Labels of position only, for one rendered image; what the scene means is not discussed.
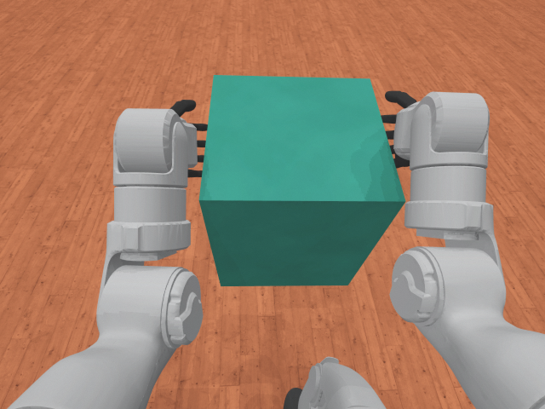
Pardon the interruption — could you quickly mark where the robot right foot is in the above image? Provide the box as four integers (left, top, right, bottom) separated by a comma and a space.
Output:
284, 388, 302, 409

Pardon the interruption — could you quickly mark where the robot left upper arm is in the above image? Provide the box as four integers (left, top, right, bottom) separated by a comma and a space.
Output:
7, 265, 203, 409

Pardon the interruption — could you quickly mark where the robot left hand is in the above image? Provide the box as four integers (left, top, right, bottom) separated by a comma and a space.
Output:
170, 100, 208, 177

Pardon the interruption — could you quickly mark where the right robot forearm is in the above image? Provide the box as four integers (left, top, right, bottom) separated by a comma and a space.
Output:
393, 92, 506, 306

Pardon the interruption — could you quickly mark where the carton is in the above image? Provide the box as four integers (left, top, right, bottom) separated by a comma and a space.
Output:
199, 75, 406, 286

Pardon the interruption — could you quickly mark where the robot right upper arm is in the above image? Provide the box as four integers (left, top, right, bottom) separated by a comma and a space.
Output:
390, 246, 545, 409

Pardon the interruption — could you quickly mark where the robot right hand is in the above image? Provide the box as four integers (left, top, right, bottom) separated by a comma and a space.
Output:
381, 91, 416, 169

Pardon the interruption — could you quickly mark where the robot right thigh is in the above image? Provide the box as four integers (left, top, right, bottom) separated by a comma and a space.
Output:
307, 362, 387, 409

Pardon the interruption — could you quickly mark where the left robot forearm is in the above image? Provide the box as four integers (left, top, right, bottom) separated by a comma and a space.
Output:
96, 108, 198, 330

